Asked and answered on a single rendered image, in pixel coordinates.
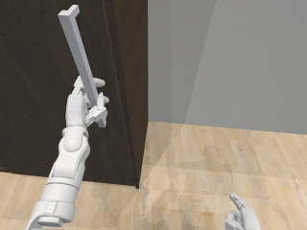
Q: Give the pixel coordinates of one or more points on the robot left forearm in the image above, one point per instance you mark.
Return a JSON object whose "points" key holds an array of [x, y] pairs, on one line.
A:
{"points": [[57, 203]]}

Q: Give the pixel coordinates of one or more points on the handle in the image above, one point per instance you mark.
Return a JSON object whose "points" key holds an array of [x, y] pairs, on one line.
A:
{"points": [[70, 28]]}

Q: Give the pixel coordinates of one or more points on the robot left hand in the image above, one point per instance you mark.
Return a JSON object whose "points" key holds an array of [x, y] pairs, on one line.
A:
{"points": [[78, 104]]}

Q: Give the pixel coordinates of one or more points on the robot right hand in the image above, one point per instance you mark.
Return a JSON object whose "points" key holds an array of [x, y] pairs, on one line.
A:
{"points": [[246, 220]]}

